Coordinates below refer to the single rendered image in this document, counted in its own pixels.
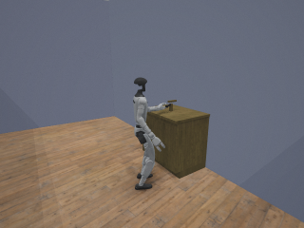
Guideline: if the counter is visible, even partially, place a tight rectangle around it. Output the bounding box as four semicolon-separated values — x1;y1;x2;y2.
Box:
142;100;210;179

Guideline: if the right robot shin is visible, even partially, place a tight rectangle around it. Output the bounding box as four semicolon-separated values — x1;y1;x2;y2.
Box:
139;160;155;186

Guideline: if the robot right hand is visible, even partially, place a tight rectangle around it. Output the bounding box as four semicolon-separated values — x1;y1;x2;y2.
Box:
152;137;165;152

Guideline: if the right robot upper arm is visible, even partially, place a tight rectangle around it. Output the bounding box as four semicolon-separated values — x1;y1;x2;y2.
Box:
136;97;146;123

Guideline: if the robot left hand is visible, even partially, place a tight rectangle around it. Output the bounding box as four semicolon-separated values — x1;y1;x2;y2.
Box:
159;103;166;110

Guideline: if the robot shin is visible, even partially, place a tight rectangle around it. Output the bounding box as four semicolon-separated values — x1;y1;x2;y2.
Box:
141;154;148;174
139;160;155;186

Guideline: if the robot right forearm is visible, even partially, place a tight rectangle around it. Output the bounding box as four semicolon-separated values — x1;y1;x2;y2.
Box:
138;117;156;140

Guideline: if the robot left forearm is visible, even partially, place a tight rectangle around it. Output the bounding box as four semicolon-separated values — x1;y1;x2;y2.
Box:
148;105;161;112

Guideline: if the left robot shin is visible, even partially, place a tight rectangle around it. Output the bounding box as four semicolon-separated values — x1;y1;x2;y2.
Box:
141;154;148;174

